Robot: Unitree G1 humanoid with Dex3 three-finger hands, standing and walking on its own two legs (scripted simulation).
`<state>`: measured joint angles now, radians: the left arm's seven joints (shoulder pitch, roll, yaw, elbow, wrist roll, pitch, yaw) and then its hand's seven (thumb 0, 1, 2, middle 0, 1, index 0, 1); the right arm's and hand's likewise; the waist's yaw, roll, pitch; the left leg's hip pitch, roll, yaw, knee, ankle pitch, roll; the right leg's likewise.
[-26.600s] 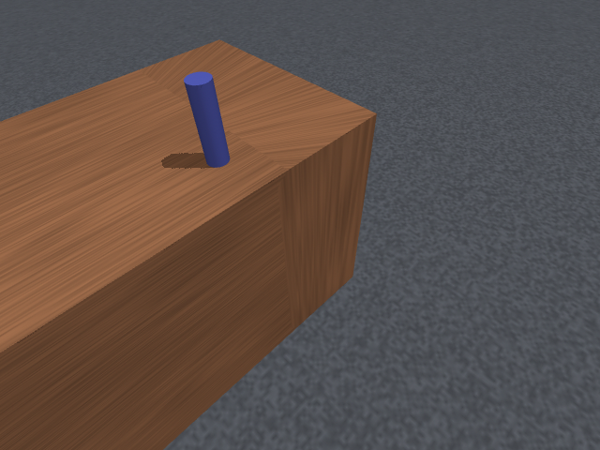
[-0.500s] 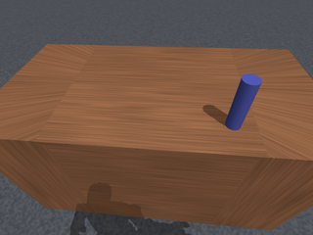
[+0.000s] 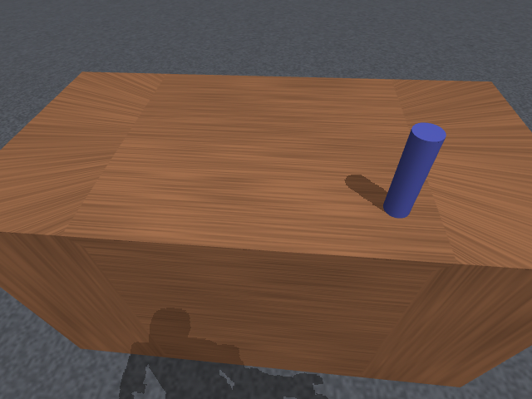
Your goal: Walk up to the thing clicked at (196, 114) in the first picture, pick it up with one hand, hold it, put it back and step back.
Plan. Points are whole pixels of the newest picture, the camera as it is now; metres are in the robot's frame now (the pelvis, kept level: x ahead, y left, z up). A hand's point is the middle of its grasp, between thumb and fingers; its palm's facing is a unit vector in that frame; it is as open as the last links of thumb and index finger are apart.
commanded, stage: home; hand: right
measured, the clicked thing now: (410, 174) +0.49 -0.23 +0.06
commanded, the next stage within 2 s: stand in 0.58 s
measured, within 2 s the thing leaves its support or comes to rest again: neither
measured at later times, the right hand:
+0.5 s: hand out of the picture +0.08 -0.25 -0.16, palm faces -0.06 +0.93 -0.35, open 17.2 cm
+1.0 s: hand out of the picture +0.09 -0.25 -0.16, palm faces -0.04 +0.94 -0.35, open 12.3 cm
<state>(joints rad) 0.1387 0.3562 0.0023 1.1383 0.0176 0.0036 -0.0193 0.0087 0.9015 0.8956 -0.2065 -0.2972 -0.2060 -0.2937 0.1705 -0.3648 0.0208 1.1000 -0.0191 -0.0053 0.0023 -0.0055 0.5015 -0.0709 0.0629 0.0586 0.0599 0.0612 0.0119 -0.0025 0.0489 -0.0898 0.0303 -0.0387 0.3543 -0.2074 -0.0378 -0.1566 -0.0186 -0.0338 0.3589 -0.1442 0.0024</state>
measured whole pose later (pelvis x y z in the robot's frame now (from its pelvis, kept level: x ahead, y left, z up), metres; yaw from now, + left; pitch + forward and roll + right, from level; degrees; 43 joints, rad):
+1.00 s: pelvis +0.02 +0.00 +0.00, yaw +0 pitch -3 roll +0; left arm 0.11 0.35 0.00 1.13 0.01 0.00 -0.01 0.01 0.90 0.89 -0.21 -0.30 -0.21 -0.30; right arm 0.13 -0.36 0.01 1.11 -0.02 0.00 0.00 0.00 -0.12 -0.64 0.19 0.27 0.18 0.27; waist 0.01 0.01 0.05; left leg -0.06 0.03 -0.04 0.32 -0.21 -0.04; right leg -0.13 -0.02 -0.03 0.34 -0.16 0.01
